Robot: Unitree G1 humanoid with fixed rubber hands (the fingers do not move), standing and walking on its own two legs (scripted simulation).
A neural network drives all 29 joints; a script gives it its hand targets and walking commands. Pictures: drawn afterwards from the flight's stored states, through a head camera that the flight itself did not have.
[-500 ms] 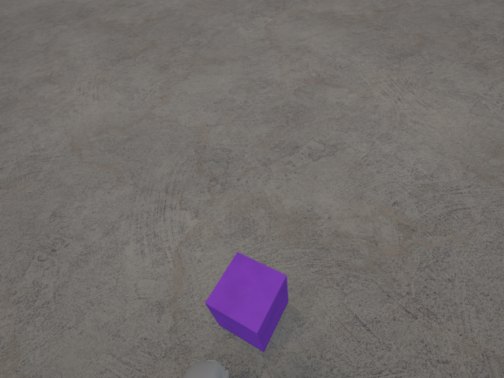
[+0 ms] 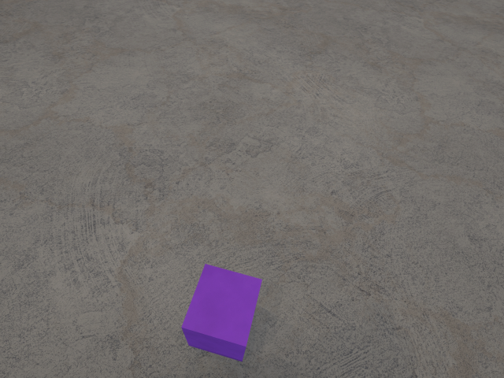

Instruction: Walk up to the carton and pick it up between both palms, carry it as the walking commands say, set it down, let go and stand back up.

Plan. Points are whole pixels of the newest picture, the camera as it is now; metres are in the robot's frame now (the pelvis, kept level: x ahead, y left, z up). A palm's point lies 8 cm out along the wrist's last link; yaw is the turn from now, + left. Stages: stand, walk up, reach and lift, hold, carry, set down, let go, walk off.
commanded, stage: walk up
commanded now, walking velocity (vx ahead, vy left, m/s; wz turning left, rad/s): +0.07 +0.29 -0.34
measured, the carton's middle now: (224, 313) +0.41 +0.06 -0.64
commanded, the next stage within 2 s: stand in 1.44 s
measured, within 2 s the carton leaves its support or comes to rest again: neither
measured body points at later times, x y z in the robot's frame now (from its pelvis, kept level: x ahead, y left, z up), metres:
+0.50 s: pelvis +0.03 +0.12 +0.00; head +0.07 +0.13 +0.45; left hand +0.13 +0.37 -0.15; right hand +0.08 -0.14 -0.14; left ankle +0.07 +0.26 -0.74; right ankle +0.00 -0.02 -0.73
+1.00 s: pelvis -0.01 +0.10 +0.01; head +0.00 +0.08 +0.46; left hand +0.12 +0.33 -0.12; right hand -0.03 -0.17 -0.15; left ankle +0.05 +0.25 -0.71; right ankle -0.04 -0.01 -0.74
